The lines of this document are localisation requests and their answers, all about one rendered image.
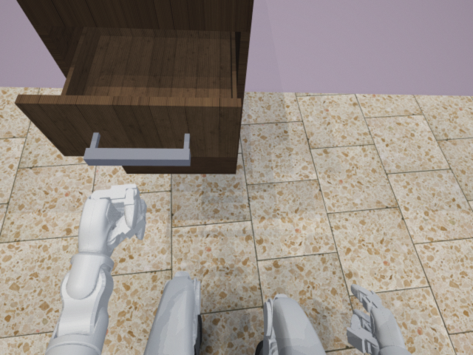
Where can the left robot hand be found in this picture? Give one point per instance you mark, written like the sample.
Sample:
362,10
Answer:
103,209

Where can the right robot shin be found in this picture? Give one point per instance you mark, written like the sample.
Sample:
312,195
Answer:
270,345

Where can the cabinet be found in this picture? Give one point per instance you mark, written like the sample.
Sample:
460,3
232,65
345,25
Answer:
59,24

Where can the robot left forearm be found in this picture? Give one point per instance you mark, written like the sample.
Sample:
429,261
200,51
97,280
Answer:
85,291

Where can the drawer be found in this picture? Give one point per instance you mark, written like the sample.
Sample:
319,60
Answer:
145,89

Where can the handle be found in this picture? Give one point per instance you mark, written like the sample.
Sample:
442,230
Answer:
95,156

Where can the right robot thigh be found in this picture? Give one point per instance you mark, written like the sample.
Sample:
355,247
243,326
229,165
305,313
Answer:
285,320

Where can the right robot hand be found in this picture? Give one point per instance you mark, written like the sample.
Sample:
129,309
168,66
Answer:
379,330

